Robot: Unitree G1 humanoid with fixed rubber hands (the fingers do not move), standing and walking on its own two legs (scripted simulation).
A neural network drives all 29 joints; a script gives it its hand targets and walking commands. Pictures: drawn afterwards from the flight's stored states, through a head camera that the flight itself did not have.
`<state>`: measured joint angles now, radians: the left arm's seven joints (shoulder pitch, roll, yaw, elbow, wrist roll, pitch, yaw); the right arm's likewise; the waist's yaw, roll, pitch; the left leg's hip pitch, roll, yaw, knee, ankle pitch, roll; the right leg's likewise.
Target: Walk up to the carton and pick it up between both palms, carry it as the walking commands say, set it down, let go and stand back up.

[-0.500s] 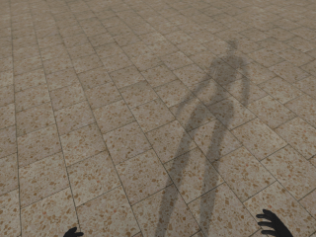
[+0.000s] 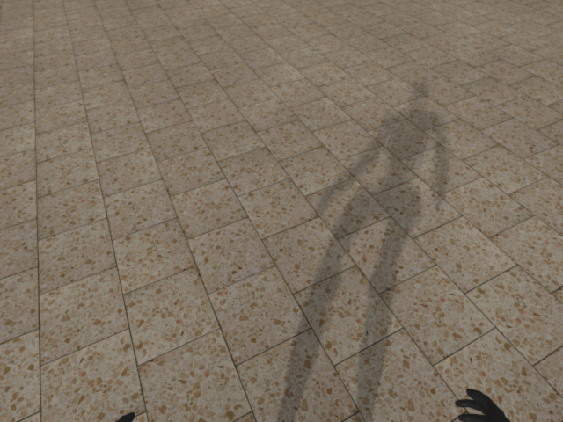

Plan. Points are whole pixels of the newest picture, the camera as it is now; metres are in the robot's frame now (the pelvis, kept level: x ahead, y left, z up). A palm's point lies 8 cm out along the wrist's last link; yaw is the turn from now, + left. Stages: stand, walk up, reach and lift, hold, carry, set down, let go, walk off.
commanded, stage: walk up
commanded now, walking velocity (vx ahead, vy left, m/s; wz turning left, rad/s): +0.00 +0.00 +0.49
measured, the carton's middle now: out of the picture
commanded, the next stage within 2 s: none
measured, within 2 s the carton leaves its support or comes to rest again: neither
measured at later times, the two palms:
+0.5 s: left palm out of the picture +0.06 +0.29 -0.10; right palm out of the picture +0.06 -0.24 -0.09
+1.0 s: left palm out of the picture -0.08 +0.27 -0.13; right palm out of the picture +0.11 -0.21 -0.12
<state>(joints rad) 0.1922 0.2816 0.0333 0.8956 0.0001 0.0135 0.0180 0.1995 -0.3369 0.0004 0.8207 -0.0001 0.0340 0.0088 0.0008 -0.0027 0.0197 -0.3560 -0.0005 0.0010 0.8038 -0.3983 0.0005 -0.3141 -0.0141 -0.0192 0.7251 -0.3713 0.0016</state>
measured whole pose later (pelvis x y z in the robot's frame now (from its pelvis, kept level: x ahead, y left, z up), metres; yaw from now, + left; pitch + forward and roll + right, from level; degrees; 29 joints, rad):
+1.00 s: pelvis -0.05 +0.00 +0.00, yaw +21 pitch +1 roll -1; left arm 0.19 0.25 0.04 0.87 0.00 0.07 0.02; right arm 0.21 -0.26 0.00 0.82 0.00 0.07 0.02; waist 0.00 0.00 0.08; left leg -0.41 -0.02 0.00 0.72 -0.31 -0.01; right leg -0.19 -0.05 -0.32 0.68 -0.48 -0.04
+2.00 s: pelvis -0.07 -0.04 +0.01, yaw +40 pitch +2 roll +0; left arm 0.08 0.25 0.04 0.86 0.00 0.07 0.01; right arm 0.21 -0.27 0.00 0.83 0.00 0.04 -0.02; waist -0.01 -0.01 0.14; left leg -0.40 -0.04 -0.03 0.59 -0.23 0.02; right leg -0.36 -0.01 -0.07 0.73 -0.51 0.03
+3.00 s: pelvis -0.04 -0.09 +0.01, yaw +71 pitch -3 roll +2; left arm 0.07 0.24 0.04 0.82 0.00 0.08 0.01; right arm 0.21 -0.27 0.00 0.84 0.00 0.06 0.01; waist -0.02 0.02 0.17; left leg -0.43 -0.02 -0.05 1.09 -0.37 -0.04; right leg -0.18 -0.07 -0.25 0.61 -0.38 -0.07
